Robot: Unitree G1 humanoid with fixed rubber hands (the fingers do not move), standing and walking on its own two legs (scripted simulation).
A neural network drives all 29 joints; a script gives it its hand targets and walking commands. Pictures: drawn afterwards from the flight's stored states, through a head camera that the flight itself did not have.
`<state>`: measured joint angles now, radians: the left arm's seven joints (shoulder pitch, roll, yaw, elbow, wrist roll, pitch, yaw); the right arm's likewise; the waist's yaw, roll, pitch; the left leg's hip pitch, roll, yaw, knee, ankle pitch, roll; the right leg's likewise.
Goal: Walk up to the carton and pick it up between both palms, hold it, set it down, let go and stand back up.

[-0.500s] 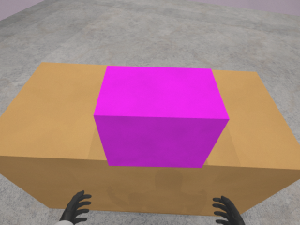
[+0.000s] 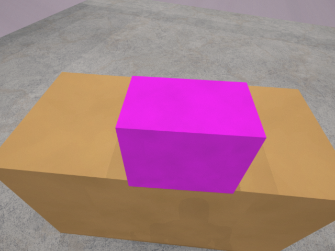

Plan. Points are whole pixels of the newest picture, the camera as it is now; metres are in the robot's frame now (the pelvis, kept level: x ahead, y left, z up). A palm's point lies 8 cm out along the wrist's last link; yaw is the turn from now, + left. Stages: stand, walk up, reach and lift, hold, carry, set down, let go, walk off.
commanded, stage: stand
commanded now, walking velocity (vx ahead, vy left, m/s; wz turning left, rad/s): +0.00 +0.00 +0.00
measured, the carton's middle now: (184, 137) +0.41 -0.02 +0.04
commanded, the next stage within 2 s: none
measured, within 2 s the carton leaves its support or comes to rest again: neither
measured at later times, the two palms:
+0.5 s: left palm out of the picture -0.09 +0.21 -0.15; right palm out of the picture -0.05 -0.21 -0.14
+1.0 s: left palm out of the picture -0.12 +0.19 -0.15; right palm out of the picture -0.07 -0.20 -0.15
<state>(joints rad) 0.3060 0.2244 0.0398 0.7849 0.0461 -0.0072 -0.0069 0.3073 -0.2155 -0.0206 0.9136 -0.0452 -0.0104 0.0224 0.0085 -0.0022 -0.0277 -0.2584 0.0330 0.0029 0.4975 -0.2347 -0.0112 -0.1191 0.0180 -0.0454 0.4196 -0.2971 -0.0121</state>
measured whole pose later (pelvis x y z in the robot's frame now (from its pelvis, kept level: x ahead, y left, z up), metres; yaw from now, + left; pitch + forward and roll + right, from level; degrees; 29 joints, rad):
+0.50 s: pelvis -0.02 +0.00 +0.00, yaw +3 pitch -1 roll -1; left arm 0.41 0.13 0.02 1.13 0.03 -0.01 0.02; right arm 0.38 -0.13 0.00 1.13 -0.03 0.00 -0.02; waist 0.00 0.00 -0.04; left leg -0.26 0.00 -0.04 0.44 -0.16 0.00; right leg -0.11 0.00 -0.09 0.38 -0.25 -0.01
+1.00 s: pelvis -0.04 +0.00 +0.00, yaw +4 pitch -1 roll -1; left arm 0.41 0.11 0.00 1.18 0.03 -0.01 0.04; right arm 0.36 -0.10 0.02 1.18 -0.02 0.01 -0.03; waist 0.00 0.00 -0.04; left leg -0.30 0.01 -0.06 0.46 -0.15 -0.01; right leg -0.16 0.00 -0.11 0.43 -0.26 -0.02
